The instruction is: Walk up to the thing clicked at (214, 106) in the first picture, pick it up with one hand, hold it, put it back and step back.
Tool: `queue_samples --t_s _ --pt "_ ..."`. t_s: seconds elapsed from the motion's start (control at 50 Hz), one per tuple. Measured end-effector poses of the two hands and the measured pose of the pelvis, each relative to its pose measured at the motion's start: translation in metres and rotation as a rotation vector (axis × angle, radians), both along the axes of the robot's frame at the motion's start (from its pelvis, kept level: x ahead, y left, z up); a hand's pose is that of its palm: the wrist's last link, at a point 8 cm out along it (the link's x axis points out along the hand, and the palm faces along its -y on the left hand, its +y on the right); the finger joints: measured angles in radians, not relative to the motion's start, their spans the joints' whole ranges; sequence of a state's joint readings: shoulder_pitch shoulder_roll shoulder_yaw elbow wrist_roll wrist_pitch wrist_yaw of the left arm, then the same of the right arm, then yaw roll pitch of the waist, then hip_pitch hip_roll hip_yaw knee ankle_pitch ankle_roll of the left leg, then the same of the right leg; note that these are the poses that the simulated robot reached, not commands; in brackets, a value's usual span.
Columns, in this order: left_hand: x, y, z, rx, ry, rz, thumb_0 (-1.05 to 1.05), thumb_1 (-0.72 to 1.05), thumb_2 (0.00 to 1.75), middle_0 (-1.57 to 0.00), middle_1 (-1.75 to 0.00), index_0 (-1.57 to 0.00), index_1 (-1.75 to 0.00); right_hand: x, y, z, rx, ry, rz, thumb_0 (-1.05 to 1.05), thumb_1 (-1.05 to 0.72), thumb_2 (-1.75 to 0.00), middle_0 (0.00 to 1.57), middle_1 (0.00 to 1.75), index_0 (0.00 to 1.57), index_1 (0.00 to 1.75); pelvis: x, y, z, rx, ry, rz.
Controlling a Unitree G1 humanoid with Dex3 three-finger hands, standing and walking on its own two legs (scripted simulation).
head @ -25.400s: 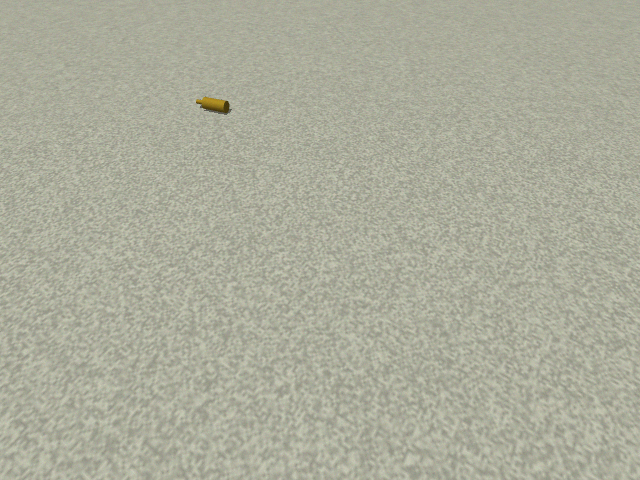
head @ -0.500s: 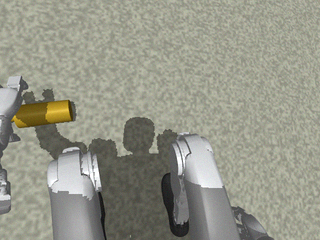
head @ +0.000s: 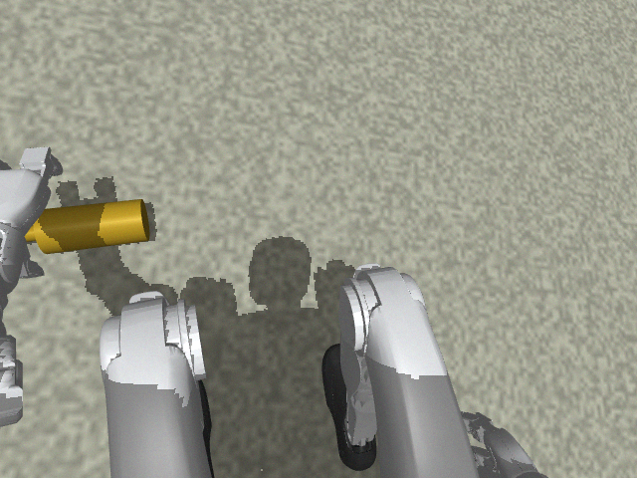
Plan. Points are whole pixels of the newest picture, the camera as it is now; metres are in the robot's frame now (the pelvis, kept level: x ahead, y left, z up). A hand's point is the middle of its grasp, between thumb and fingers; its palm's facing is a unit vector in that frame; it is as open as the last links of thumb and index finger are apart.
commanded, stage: rise first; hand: left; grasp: from above
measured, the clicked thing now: (77, 227) +0.45 +0.31 -0.29
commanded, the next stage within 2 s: approach in 0.24 s
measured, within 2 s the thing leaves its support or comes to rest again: neither
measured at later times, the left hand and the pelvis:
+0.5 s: hand (34, 229) +0.42 +0.31 -0.17, palm faces -0.45 -0.05 -0.89, open 14.0 cm; pelvis +0.00 +0.00 +0.00, yaw +0 degrees
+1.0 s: hand (68, 209) +0.45 +0.28 -0.18, palm faces -0.45 -0.08 -0.89, open 13.8 cm; pelvis +0.00 +0.00 -0.01, yaw +0 degrees
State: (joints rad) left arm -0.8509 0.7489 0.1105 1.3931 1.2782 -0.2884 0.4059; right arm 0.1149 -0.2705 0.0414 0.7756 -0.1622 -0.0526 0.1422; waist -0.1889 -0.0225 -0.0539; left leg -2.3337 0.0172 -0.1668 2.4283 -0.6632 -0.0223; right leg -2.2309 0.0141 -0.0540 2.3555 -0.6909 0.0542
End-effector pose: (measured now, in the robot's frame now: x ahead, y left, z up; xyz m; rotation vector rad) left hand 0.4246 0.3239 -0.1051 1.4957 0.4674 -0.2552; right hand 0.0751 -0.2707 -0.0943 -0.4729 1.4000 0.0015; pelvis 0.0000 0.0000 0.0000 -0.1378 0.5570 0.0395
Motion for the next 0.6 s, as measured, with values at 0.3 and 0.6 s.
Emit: queue_samples --t_s 0.3,0.6 --pt "-0.003 0.001 -0.002 -0.007 0.009 -0.006 0.00 -0.53 1.03 -0.13 -0.97 -0.11 -0.99 -0.003 0.002 0.001 0.000 0.002 0.004 0.00 -0.91 -0.90 0.20 0.29 0.21 0.30 -0.001 0.001 0.000 -0.002 -0.001 0.003" --pt "0.011 -0.031 -0.002 -0.011 -0.011 -0.079 0.00 -0.52 1.02 -0.11 -1.02 -0.11 -1.03 -0.003 0.004 0.002 0.008 -0.015 0.003 0.00 -0.90 -0.90 0.20 0.29 0.21 0.30 -0.001 0.000 0.001 0.004 0.007 0.005"
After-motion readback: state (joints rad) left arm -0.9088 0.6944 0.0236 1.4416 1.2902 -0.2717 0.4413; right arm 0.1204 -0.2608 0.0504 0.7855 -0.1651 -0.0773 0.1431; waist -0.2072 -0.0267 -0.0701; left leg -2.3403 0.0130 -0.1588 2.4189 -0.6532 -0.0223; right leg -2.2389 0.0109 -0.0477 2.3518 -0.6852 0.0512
